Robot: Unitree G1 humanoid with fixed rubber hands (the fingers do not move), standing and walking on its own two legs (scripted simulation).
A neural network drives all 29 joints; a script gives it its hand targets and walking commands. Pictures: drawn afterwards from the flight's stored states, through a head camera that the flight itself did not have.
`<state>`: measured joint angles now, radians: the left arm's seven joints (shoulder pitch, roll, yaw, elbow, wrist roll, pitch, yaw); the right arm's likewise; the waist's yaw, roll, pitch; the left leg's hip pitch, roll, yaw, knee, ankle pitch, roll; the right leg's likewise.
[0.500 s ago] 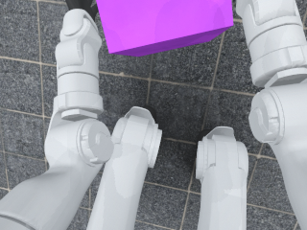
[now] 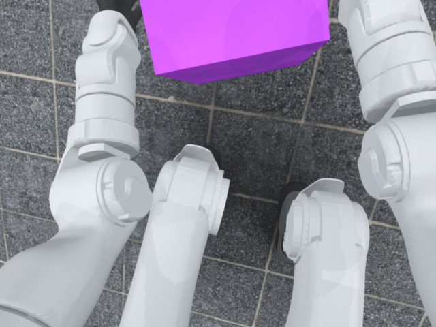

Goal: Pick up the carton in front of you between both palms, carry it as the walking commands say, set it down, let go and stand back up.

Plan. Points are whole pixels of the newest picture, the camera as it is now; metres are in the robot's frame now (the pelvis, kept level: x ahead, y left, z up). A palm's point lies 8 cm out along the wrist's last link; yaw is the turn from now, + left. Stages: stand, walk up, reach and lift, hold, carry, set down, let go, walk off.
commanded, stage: set down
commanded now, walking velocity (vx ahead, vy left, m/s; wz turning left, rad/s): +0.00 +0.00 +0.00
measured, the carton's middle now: (233, 2) +0.53 +0.10 -0.26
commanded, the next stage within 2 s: let go in 1.78 s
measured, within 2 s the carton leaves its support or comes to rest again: neither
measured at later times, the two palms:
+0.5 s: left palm (118, 16) +0.48 +0.25 -0.18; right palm out of the picture +0.58 -0.04 -0.19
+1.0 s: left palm out of the picture +0.49 +0.28 -0.12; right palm out of the picture +0.61 -0.06 -0.11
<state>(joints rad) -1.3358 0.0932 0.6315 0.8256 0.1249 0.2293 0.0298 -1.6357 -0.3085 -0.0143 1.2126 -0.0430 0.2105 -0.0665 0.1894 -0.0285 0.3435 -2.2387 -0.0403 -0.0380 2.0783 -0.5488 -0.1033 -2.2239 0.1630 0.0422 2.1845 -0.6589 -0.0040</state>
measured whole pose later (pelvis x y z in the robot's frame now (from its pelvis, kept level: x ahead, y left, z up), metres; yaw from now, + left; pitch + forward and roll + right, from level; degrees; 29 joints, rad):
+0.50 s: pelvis +0.00 +0.00 -0.01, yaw +1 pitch +37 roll +6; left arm -1.40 0.13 0.67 0.96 0.15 0.16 0.00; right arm -1.65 -0.32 -0.06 1.19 -0.13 0.18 0.01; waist 0.19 0.01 0.41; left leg -2.22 -0.04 -0.01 2.11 -0.54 -0.10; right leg -2.21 0.13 0.05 2.23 -0.66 -0.01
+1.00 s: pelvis -0.01 +0.01 +0.01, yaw +2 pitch +37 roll +3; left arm -1.35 0.21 0.33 0.84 -0.21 0.17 0.19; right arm -1.66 -0.53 0.13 1.11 0.14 0.23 -0.03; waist 0.20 0.00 0.35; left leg -2.21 -0.02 0.02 2.04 -0.48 -0.02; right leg -2.15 0.04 0.03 2.15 -0.65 -0.01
